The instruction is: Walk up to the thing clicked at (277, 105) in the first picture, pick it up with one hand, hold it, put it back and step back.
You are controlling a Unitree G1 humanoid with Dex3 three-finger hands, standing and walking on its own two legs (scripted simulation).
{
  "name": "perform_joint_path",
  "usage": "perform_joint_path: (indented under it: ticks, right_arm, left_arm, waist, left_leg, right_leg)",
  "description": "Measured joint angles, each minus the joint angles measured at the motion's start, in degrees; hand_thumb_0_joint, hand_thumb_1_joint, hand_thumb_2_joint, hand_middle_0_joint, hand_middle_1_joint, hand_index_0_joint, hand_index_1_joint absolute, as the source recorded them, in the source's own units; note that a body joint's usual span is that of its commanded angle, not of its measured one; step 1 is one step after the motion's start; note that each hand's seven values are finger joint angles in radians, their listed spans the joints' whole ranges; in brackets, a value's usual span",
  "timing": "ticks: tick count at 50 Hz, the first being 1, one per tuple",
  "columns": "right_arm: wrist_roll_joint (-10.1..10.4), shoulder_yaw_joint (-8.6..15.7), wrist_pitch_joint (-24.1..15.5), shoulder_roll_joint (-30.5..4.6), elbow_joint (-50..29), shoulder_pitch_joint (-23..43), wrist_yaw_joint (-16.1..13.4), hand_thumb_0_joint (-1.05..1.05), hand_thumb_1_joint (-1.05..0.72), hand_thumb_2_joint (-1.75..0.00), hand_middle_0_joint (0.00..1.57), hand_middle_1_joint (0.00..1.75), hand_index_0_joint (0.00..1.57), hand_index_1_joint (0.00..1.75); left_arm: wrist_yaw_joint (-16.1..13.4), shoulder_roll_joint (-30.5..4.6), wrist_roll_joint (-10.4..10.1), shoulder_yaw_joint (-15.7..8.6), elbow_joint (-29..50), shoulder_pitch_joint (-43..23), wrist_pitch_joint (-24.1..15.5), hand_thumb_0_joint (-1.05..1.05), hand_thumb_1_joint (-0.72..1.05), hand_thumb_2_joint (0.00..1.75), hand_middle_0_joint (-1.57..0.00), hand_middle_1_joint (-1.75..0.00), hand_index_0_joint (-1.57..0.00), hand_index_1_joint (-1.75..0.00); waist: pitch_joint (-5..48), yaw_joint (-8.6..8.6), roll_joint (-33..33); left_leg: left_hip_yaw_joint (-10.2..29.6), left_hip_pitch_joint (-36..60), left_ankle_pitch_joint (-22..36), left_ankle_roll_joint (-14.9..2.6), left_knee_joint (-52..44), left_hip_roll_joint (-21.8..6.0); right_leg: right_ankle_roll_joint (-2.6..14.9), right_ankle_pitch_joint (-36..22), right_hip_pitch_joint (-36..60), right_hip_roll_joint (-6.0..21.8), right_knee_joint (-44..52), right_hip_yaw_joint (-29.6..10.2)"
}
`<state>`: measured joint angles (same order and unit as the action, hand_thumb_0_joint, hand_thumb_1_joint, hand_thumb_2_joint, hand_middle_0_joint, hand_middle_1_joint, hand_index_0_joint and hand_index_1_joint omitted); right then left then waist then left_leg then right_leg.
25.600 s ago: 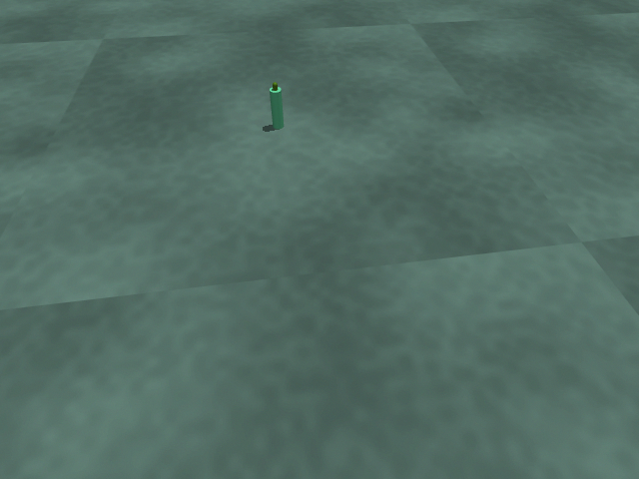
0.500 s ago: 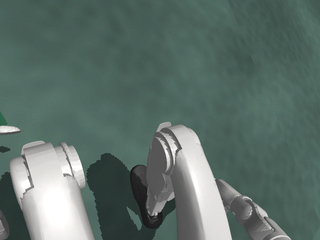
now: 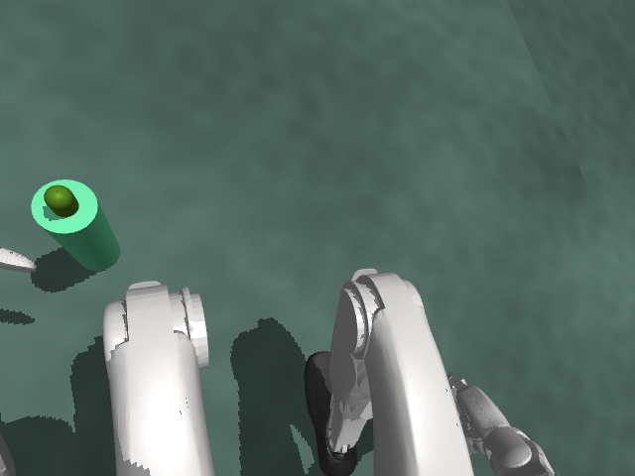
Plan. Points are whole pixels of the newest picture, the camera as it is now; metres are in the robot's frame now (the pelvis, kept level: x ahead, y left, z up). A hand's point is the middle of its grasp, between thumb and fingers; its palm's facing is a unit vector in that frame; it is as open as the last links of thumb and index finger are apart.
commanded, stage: home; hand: left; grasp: from the side
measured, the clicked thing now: (82, 229) +0.41 +0.27 -0.18
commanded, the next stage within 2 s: none
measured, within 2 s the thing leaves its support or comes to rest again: neither
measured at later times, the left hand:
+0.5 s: hand out of the picture +0.29 +0.34 +0.09, palm faces +0.28 -0.84 -0.47, open 17.4 cm
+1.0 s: hand out of the picture +0.25 +0.24 +0.29, palm faces +0.29 -0.89 -0.35, open 17.5 cm
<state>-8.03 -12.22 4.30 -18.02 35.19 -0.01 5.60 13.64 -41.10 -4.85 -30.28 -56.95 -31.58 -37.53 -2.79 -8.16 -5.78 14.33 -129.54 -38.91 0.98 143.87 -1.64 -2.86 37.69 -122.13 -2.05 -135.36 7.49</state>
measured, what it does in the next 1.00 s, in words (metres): rises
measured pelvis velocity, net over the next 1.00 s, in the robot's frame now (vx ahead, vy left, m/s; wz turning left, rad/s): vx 0.08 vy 0.00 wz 0.19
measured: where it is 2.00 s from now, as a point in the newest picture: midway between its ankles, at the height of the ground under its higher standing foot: (256, 455)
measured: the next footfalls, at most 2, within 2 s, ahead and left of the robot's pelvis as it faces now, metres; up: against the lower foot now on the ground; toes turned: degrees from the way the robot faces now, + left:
none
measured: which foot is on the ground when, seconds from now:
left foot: down 0.00-1.00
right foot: down 0.00-1.00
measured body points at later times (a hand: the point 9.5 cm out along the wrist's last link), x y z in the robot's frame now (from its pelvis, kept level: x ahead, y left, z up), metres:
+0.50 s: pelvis +0.01 -0.01 +0.17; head +0.20 +0.05 +0.58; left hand +0.28 +0.38 +0.12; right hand +0.22 -0.24 +0.04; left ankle +0.08 +0.13 -0.28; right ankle +0.12 -0.13 -0.28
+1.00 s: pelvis +0.08 +0.00 +0.37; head +0.15 +0.02 +0.81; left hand +0.23 +0.29 +0.32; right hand +0.29 -0.21 +0.28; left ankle +0.08 +0.13 -0.28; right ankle +0.12 -0.13 -0.28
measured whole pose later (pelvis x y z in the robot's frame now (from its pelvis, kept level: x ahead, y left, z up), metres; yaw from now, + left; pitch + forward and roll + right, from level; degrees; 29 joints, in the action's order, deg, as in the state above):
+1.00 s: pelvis +0.08 +0.00 +0.37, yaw +11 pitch +16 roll -3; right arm 2.2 -1.3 -0.1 -12.0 28.3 -13.7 -9.0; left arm -9.7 -15.1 -0.9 -3.1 -7.5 17.7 12.6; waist 8.8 -2.6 1.4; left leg 2.6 -53.1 -30.4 1.6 67.5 -3.4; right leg -0.7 30.6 -50.0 0.7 -64.7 2.8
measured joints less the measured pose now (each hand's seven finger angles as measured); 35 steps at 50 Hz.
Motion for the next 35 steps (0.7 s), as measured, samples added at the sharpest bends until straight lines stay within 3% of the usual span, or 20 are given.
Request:
perform_joint_path:
  ticks: [5,10,15,20,27,35]
  right_arm:
    - [3.49,3.98,2.16,1.84,0.44,-1.94,-0.77,0.0,-0.9,-0.9,0.2,0.3,0.2,0.3]
    - [5.81,7.27,3.82,2.79,0.59,-3.14,-2.17,0.0,-0.91,-0.9,0.2,0.3,0.2,0.3]
    - [7.53,10.0,4.6,2.92,-0.08,-4.44,-3.37,0.0,-0.9,-0.9,0.2,0.3,0.2,0.3]
    - [9.25,11.52,4.53,2.77,-1.91,-4.91,-4.61,0.0,-0.9,-0.9,0.2,0.3,0.2,0.3]
    - [10.59,12.14,3.17,3.84,-4.57,-4.83,-7.39,0.0,-0.9,-0.9,0.2,0.3,0.2,0.3]
    - [10.67,12.08,-0.18,4.33,-6.13,-6.62,-10.52,0.0,-0.9,-0.9,0.2,0.3,0.2,0.3]
  left_arm:
    - [-2.36,1.16,5.53,0.76,5.16,2.68,9.31,-0.02,-0.52,0.06,-0.06,-0.04,-0.06,-0.04]
    - [-5.91,0.16,8.19,0.69,8.6,4.87,16.92,-0.02,-0.52,0.06,-0.06,-0.05,-0.06,-0.05]
    - [-9.73,1.93,8.25,2.65,13.53,8.91,24.09,-0.02,-0.52,0.06,-0.06,-0.05,-0.06,-0.05]
    - [-12.58,7.87,7.53,7.32,23.54,16.13,30.48,-0.02,-0.53,0.06,-0.06,-0.05,-0.06,-0.05]
    - [-16.0,14.74,6.69,12.17,34.86,26.28,36.57,-0.02,-0.52,0.06,-0.06,-0.06,-0.06,-0.06]
    - [-19.7,18.81,5.38,16.92,38.06,34.21,41.22,-0.02,-0.53,0.06,-0.06,-0.05,-0.06,-0.05]
  waist:
    - [3.56,1.75,1.64]
    - [6.42,3.12,3.55]
    - [9.08,4.9,5.25]
    - [10.37,6.21,6.11]
    - [11.28,5.82,5.61]
    - [12.6,5.77,5.93]
  left_leg:
    - [-2.88,1.02,0.87,-0.22,-5.16,-0.18]
    - [-5.3,3.48,1.43,-0.25,-10.69,-0.42]
    - [-7.17,7.58,1.7,-0.23,-17.1,-0.87]
    - [-8.6,14.46,2.03,-0.11,-25.01,-1.43]
    - [-9.77,28.07,2.81,0.44,-37.81,-1.78]
    - [-10.35,45.16,3.95,0.87,-51.92,-1.75]
  right_leg:
    - [0.76,0.05,0.16,0.97,3.26,-1.83]
    - [0.76,0.02,1.52,1.64,7.12,-3.47]
    - [0.74,-0.18,4.56,1.94,12.38,-4.61]
    - [1.03,-0.64,10.57,2.02,19.57,-5.25]
    - [1.8,-1.26,23.49,2.29,31.58,-5.3]
    - [2.34,-2.17,40.61,2.65,45.49,-4.81]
